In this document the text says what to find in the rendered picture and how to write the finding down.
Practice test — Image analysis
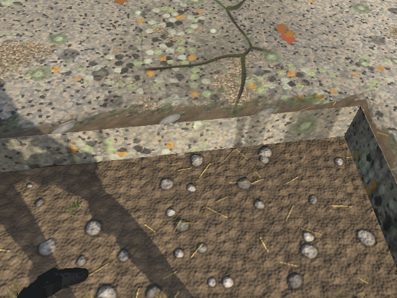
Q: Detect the robot left hand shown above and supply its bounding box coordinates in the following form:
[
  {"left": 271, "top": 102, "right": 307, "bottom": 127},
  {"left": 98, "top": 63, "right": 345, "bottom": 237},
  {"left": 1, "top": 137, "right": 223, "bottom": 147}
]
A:
[{"left": 17, "top": 268, "right": 89, "bottom": 298}]

